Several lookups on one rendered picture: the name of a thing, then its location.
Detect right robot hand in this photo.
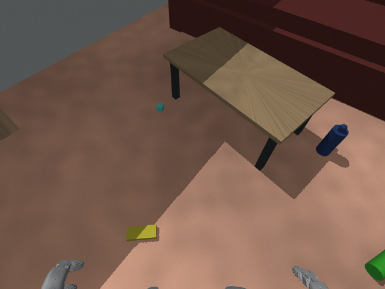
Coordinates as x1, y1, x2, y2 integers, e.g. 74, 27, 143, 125
292, 266, 328, 289

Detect coffee table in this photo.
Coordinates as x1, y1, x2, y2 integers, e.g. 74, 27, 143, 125
163, 27, 335, 171

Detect left robot hand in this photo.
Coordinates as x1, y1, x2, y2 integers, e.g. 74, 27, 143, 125
41, 259, 84, 289

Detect sofa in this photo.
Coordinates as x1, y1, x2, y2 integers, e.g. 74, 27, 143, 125
168, 0, 385, 121

